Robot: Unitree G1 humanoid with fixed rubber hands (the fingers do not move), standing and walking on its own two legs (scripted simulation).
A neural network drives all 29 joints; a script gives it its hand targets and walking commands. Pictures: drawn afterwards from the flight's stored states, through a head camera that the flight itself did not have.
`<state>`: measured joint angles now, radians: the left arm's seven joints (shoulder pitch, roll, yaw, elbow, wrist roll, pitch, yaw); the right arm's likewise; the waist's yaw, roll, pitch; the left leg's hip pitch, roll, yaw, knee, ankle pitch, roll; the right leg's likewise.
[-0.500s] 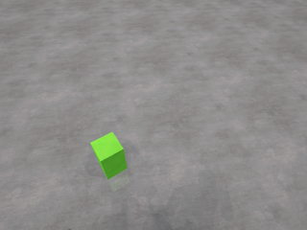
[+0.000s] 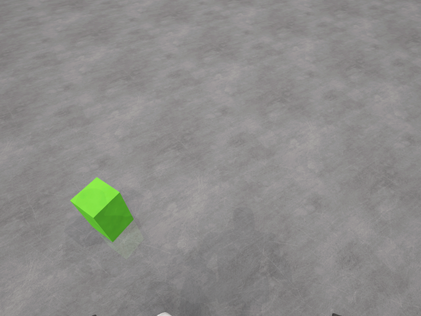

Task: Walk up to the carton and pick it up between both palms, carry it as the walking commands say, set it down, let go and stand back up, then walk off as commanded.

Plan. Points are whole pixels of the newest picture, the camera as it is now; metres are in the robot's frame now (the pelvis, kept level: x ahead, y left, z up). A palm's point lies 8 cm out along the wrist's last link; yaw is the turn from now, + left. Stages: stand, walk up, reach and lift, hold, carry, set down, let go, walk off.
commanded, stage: walk off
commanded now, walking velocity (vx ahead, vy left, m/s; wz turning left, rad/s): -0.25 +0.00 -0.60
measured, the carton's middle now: (105, 210) +0.65 +0.50 -0.62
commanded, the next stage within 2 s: none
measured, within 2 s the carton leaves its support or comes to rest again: neither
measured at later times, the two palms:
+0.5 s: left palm out of the picture +0.04 +0.29 -0.13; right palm out of the picture -0.08 -0.22 -0.08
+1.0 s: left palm out of the picture -0.02 +0.25 -0.10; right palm out of the picture -0.34 -0.19 -0.12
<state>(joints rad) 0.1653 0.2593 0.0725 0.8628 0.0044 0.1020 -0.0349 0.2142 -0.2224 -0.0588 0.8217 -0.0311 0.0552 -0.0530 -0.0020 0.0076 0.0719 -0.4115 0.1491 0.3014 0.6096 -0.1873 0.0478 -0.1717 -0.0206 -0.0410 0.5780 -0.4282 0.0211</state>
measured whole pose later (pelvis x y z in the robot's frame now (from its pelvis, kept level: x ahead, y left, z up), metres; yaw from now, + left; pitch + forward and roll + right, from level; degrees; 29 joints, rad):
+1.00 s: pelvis -0.25 +0.08 +0.01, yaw -35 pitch -1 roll +1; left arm 0.16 0.25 0.06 0.85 0.02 0.07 0.01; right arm 0.19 -0.29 -0.08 0.85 -0.01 0.09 -0.02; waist 0.00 0.03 0.11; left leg -0.46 0.04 0.00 1.07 -0.41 -0.06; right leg -0.30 0.03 0.08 0.55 -0.25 -0.01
